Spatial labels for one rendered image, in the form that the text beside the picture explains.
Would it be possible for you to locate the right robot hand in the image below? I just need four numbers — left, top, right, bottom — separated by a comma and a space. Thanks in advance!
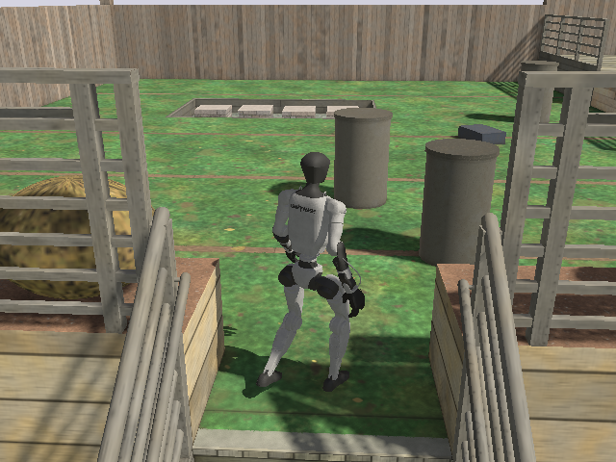
342, 289, 365, 318

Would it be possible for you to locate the robot right shin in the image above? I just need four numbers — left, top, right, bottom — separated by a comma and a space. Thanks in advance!
328, 321, 350, 380

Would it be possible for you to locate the robot right thigh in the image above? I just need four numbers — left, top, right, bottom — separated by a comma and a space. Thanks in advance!
315, 274, 349, 335

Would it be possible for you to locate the robot left upper arm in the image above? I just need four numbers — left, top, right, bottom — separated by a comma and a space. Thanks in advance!
272, 189, 297, 237

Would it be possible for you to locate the robot left forearm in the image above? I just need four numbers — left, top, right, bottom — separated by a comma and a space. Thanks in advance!
272, 227, 293, 253

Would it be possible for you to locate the robot right upper arm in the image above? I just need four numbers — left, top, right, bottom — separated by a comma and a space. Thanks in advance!
325, 197, 347, 256

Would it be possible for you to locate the left robot hand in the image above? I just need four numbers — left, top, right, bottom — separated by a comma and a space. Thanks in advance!
285, 251, 301, 263

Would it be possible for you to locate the robot right forearm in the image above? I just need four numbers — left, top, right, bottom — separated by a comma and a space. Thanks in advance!
332, 242, 358, 294

